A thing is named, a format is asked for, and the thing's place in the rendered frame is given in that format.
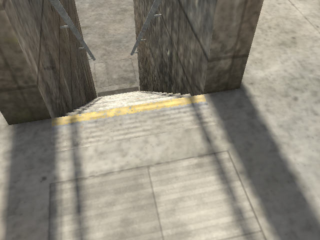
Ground stairs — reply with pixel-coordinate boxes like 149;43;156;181
61;91;191;117

